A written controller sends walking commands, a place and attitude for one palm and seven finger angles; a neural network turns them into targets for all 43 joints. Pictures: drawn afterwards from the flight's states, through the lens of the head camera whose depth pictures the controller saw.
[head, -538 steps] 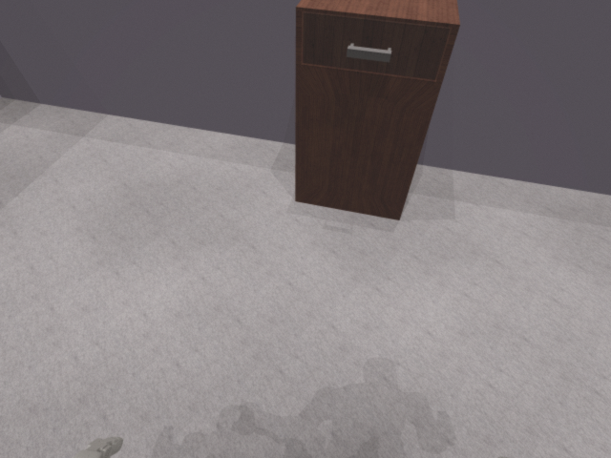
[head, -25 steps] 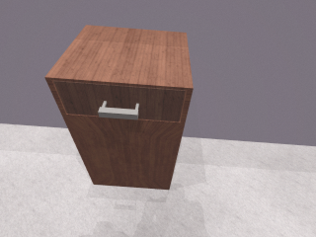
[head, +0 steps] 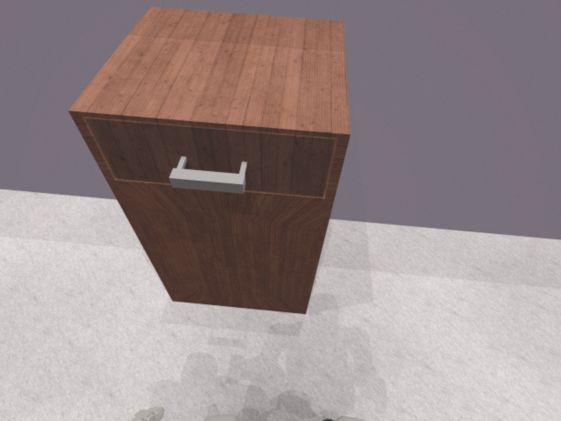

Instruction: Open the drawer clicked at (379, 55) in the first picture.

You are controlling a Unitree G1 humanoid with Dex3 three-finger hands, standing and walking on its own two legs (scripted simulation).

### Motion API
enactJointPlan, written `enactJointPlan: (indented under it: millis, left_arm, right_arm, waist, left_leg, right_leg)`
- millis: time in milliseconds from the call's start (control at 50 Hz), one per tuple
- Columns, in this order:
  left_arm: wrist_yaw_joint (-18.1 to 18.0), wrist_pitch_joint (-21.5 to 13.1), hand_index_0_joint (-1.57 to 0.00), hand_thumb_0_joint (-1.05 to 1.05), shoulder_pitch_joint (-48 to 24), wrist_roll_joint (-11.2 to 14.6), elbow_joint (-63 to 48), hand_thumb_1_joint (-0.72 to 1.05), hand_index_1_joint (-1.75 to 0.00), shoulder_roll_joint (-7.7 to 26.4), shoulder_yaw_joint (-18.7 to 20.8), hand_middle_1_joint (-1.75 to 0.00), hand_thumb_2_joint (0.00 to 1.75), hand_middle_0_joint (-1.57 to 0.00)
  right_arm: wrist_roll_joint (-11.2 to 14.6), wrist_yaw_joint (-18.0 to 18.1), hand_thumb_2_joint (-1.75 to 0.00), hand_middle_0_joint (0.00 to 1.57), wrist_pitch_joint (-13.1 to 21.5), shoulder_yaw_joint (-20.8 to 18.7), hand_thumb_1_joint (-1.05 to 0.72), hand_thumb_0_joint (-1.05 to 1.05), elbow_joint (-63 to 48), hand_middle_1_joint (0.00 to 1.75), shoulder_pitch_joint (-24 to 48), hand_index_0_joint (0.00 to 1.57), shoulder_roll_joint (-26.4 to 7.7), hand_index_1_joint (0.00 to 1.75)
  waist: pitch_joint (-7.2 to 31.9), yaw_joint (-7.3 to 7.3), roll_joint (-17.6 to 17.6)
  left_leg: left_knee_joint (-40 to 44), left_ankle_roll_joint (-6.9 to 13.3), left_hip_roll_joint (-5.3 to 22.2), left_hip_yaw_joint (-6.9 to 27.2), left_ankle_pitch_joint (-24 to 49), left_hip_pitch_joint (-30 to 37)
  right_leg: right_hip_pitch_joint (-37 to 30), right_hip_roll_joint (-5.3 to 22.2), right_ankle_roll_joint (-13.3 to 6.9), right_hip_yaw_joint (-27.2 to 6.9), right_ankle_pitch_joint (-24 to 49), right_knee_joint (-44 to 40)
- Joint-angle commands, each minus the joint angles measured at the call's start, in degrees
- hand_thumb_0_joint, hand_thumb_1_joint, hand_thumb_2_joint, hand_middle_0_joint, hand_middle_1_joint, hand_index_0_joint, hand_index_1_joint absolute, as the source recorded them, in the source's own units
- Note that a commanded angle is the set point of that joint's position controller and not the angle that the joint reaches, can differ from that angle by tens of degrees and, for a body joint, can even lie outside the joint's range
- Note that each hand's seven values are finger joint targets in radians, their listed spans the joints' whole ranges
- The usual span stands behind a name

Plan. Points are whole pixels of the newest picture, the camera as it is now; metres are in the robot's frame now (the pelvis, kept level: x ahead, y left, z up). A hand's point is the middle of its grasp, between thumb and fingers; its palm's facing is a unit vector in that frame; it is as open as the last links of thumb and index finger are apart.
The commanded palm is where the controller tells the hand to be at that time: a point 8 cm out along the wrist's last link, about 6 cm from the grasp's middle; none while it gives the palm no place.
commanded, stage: come to a stop and stand still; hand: left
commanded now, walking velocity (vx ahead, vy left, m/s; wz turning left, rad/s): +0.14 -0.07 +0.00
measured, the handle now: (210, 172) +0.53 +0.17 +0.00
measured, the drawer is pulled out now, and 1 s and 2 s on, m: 0.00 0.00 0.00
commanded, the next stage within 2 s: look again from close up in 1.14 s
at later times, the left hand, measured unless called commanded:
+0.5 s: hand out of the picture -0.01 +0.18 -0.16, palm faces -0.03 -0.98 -0.18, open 7.4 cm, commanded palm none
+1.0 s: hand out of the picture -0.04 +0.11 -0.16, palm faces +0.04 -0.99 -0.13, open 7.4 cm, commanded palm none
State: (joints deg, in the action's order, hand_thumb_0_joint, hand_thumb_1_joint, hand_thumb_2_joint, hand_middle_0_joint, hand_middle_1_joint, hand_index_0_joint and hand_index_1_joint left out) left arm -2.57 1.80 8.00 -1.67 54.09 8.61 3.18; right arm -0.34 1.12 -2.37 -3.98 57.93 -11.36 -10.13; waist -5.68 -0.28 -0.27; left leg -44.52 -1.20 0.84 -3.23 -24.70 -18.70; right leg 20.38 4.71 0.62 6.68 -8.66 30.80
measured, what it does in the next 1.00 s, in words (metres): steps on the spot: left foot, then right foot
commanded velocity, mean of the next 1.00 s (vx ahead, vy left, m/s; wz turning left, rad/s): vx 0.03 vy -0.04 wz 0.00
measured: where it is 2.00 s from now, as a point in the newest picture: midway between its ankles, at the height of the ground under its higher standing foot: outside the picture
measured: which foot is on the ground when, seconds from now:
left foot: up 0.00-0.00, down 0.02-1.00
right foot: down 0.00-0.04, up 0.06-0.48, down 0.50-1.00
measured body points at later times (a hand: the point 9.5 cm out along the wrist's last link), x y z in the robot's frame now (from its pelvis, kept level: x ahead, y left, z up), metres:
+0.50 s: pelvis -0.02 +0.01 +0.01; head +0.00 +0.01 +0.46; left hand -0.01 +0.23 -0.15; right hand -0.09 -0.21 -0.14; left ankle +0.00 +0.10 -0.73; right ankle -0.05 -0.12 -0.73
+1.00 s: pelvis +0.00 -0.03 +0.02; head +0.00 -0.03 +0.47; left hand -0.04 +0.16 -0.15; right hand -0.02 -0.24 -0.15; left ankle +0.00 +0.10 -0.73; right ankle -0.05 -0.13 -0.73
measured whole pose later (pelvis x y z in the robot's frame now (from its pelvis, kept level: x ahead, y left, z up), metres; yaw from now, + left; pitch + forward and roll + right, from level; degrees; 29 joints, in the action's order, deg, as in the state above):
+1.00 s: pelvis +0.00 -0.03 +0.02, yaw -1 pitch -1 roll +0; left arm -2.4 -0.8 20.7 -0.4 64.9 4.3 -0.6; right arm -0.2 2.4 -0.6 -0.4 66.7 -15.8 -7.2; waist -1.1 0.2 0.0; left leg -24.4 -0.9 2.6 -4.2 -13.0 -10.1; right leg 6.1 -0.6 -1.6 3.3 -16.3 23.5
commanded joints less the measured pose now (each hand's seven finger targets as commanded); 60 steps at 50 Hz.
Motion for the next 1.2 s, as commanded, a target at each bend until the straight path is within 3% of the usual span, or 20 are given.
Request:
enactJointPlan:
  millis: [0,20,40,60,100,140,180,240,340,380,420,440,460,480,500,540,640,900,1080,1180]
  left_arm:
    - [0.2,0.7,-0.20,0.00,3.6,0.8,-3.6,0.90,-0.30,4.5,1.2,-0.30,0.90,-0.20]
    - [0.4,0.9,-0.20,0.00,3.3,0.6,-4.1,0.90,-0.30,2.5,0.4,-0.30,0.90,-0.20]
    - [0.6,0.9,-0.20,0.00,2.9,0.7,-3.8,0.90,-0.30,3.5,0.6,-0.30,0.90,-0.20]
    - [1.0,0.9,-0.20,0.00,3.8,0.0,-1.7,0.90,-0.30,4.0,0.8,-0.30,0.90,-0.20]
    - [1.9,0.6,-0.20,0.00,7.5,-0.1,0.7,0.90,-0.30,3.8,0.6,-0.30,0.90,-0.20]
    - [2.3,-0.1,-0.20,0.00,8.5,-0.2,2.1,0.90,-0.30,3.7,0.3,-0.30,0.90,-0.20]
    - [2.5,-0.4,-0.20,0.00,7.6,-0.2,1.9,0.90,-0.30,3.8,0.0,-0.30,0.90,-0.20]
    - [2.5,-0.4,-0.20,0.00,6.5,-0.1,1.6,0.90,-0.30,3.2,-0.4,-0.30,0.90,-0.20]
    - [2.3,-0.3,-0.20,0.00,7.6,0.3,2.9,0.90,-0.30,1.6,-1.4,-0.30,0.90,-0.20]
    - [2.0,-0.5,-0.20,0.00,9.7,0.6,4.1,0.90,-0.30,1.2,-1.4,-0.30,0.90,-0.20]
    - [1.6,-1.0,-0.20,0.00,13.0,0.6,6.1,0.90,-0.30,1.5,-1.5,-0.30,0.90,-0.20]
    - [1.2,-1.3,-0.20,0.00,14.2,0.7,6.8,0.90,-0.30,2.2,-1.4,-0.30,0.90,-0.20]
    - [0.8,-1.7,-0.20,0.00,14.7,0.8,7.3,0.90,-0.30,3.3,-1.5,-0.30,0.90,-0.20]
    - [0.6,-2.0,-0.20,0.00,14.2,1.1,7.7,0.90,-0.30,4.2,-1.7,-0.30,0.90,-0.20]
    - [0.6,-2.1,-0.20,0.00,13.5,1.1,7.7,0.90,-0.30,4.9,-1.9,-0.30,0.90,-0.20]
    - [0.4,-2.7,-0.20,0.00,12.7,1.2,8.3,0.90,-0.30,3.8,-2.2,-0.30,0.90,-0.20]
    - [0.1,-2.8,-0.20,0.00,14.4,1.4,8.9,0.90,-0.30,2.4,-2.8,-0.30,0.90,-0.20]
    - [-0.2,-3.3,-0.20,0.00,17.2,1.1,9.4,0.90,-0.30,1.6,-2.7,-0.30,0.90,-0.20]
    - [-0.2,-3.3,-0.20,0.00,18.0,1.0,9.8,0.90,-0.30,1.5,-2.8,-0.30,0.90,-0.20]
    - [-0.2,-3.2,-0.20,0.00,17.9,1.0,9.8,0.90,-0.30,1.7,-2.8,-0.30,0.90,-0.20]
  right_arm:
    - [-1.0,0.0,-0.90,0.20,1.6,-0.3,-0.90,0.00,0.3,0.30,-14.1,0.20,-5.8,0.30]
    - [-1.4,0.2,-0.90,0.20,1.5,-0.6,-0.90,0.00,-2.0,0.30,-10.6,0.20,-9.4,0.30]
    - [-1.8,0.2,-0.90,0.20,1.4,0.0,-0.90,0.00,-3.5,0.30,-5.0,0.20,-9.5,0.30]
    - [-1.9,0.5,-0.90,0.20,1.9,0.8,-0.90,0.00,-3.2,0.30,-1.9,0.20,-7.0,0.30]
    - [-1.7,1.0,-0.90,0.20,2.5,1.3,-0.90,0.00,-3.3,0.30,-0.9,0.20,-6.3,0.30]
    - [-1.3,1.4,-0.90,0.20,3.2,1.4,-0.90,0.00,-2.1,0.30,-4.3,0.20,-6.2,0.30]
    - [-1.2,1.7,-0.90,0.20,3.3,1.1,-0.90,0.00,-0.7,0.30,-8.4,0.20,-6.6,0.30]
    - [-1.2,2.0,-0.90,0.20,3.4,1.0,-0.90,0.00,1.3,0.30,-12.1,0.20,-6.4,0.30]
    - [-1.3,2.0,-0.90,0.20,3.0,1.2,-0.90,0.00,3.2,0.30,-12.0,0.20,-6.6,0.30]
    - [-1.2,1.8,-0.90,0.20,2.8,1.3,-0.90,0.00,4.0,0.30,-11.6,0.20,-6.4,0.30]
    - [-0.6,1.6,-0.90,0.20,2.8,1.5,-0.90,0.00,4.9,0.30,-10.8,0.20,-5.7,0.30]
    - [-0.3,1.4,-0.90,0.20,2.8,1.8,-0.90,0.00,5.2,0.30,-10.6,0.20,-4.0,0.30]
    - [-0.1,1.2,-0.90,0.20,2.8,2.4,-0.90,0.00,5.4,0.30,-10.3,0.20,-2.2,0.30]
    - [-0.1,1.0,-0.90,0.20,2.7,3.0,-0.90,0.00,5.5,0.30,-10.1,0.20,-0.5,0.30]
    - [-0.3,0.8,-0.90,0.20,2.7,3.3,-0.90,0.00,6.0,0.30,-10.9,0.20,0.4,0.30]
    - [-0.6,0.8,-0.90,0.20,2.4,3.4,-0.90,0.00,7.3,0.30,-11.4,0.20,0.2,0.30]
    - [-0.3,0.9,-0.90,0.20,2.5,3.5,-0.90,0.00,9.0,0.30,-12.0,0.20,-0.2,0.30]
    - [-0.1,1.3,-0.90,0.20,2.3,3.3,-0.90,0.00,8.4,0.30,-9.0,0.20,-0.3,0.30]
    - [-0.1,1.4,-0.90,0.20,2.3,3.4,-0.90,0.00,7.8,0.30,-8.1,0.20,-0.9,0.30]
    - [-0.2,1.4,-0.90,0.20,2.3,3.5,-0.90,0.00,7.6,0.30,-7.9,0.20,-1.4,0.30]
  waist:
    - [5.8,-2.80,12.7]
    - [2.2,-2.45,20.9]
    - [0.3,-0.91,16.2]
    - [0.4,0.31,13.9]
    - [-0.4,1.37,8.5]
    - [0.7,0.25,5.0]
    - [1.5,-1.48,3.5]
    - [1.8,-2.88,4.5]
    - [3.7,-2.73,7.9]
    - [3.8,-1.68,7.6]
    - [5.2,0.02,4.4]
    - [5.3,0.56,2.1]
    - [4.3,0.54,-1.5]
    - [2.5,0.13,-3.7]
    - [2.1,-0.66,-3.5]
    - [1.9,-0.90,-8.0]
    - [-0.5,-0.36,-0.8]
    - [1.2,-0.24,-1.1]
    - [1.6,-0.01,0.4]
    - [1.1,0.09,-0.4]
  left_leg:
    - [28.1,3.9,10.5,15.0,3.9,10.9]
    - [36.0,6.6,18.3,24.1,0.7,1.2]
    - [38.1,10.5,19.9,24.5,-6.2,-6.9]
    - [39.7,9.0,16.2,21.3,-9.6,-8.1]
    - [37.3,7.9,13.7,16.6,-6.0,-3.3]
    - [36.1,7.8,13.0,14.1,0.8,5.8]
    - [35.4,8.8,14.1,14.2,4.6,12.1]
    - [34.5,10.1,15.8,14.3,11.6,15.9]
    - [33.0,10.4,15.0,12.5,14.0,12.8]
    - [32.0,9.6,13.8,12.1,12.6,9.2]
    - [29.1,7.0,11.2,10.0,10.2,5.2]
    - [27.0,5.1,8.9,7.9,8.5,1.6]
    - [24.5,3.5,6.0,5.1,7.1,-0.9]
    - [23.0,2.4,3.4,2.5,6.6,-0.2]
    - [22.8,2.2,2.4,2.2,8.3,2.4]
    - [21.9,2.1,3.1,1.9,12.8,6.0]
    - [23.6,2.3,4.9,2.9,17.0,6.8]
    - [22.5,1.9,5.2,2.3,19.0,9.9]
    - [23.0,2.0,5.5,2.5,20.6,10.8]
    - [23.2,1.9,5.5,2.7,20.2,10.7]
  right_leg:
    - [9.3,0.7,-1.9,-5.7,-16.6,6.1]
    - [9.4,-3.6,0.3,-4.8,-21.7,14.8]
    - [4.6,-1.4,0.0,-9.2,-18.1,18.5]
    - [1.8,-1.6,-0.1,-10.0,-14.1,20.7]
    - [4.3,-2.8,0.4,-8.7,-10.3,24.6]
    - [8.7,-2.7,0.9,-8.3,-8.4,24.3]
    - [10.9,-2.3,1.3,-7.7,-9.4,22.0]
    - [10.3,-1.5,1.4,-7.0,-11.7,17.3]
    - [1.4,-1.7,0.5,-5.2,-15.8,6.6]
    - [-4.2,-2.5,0.0,-4.5,-13.7,1.1]
    - [-12.2,-2.6,-0.1,-4.3,-4.4,-8.7]
    - [-16.4,-0.5,-0.6,-7.1,-2.0,-11.0]
    - [-17.4,2.7,-2.0,-11.2,-3.8,-12.5]
    - [-13.9,5.7,-3.7,-13.4,-6.6,-14.5]
    - [-10.5,6.6,-4.5,-13.9,-8.8,-14.9]
    - [-8.3,3.9,-4.0,-12.3,-4.4,-14.2]
    - [-8.4,1.7,-2.6,-9.6,1.1,-12.1]
    - [-9.1,1.8,-2.3,-10.1,7.4,-12.6]
    - [-9.9,1.6,-2.2,-9.8,8.6,-12.8]
    - [-10.0,1.6,-2.2,-9.7,8.3,-12.9]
